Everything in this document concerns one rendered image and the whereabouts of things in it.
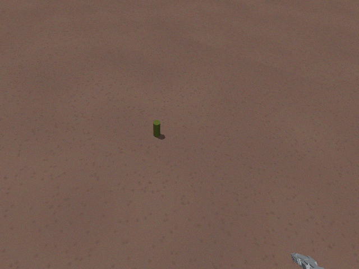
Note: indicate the can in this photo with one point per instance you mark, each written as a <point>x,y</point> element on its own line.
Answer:
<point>156,128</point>

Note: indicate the right robot hand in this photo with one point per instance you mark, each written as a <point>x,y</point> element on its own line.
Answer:
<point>305,262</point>

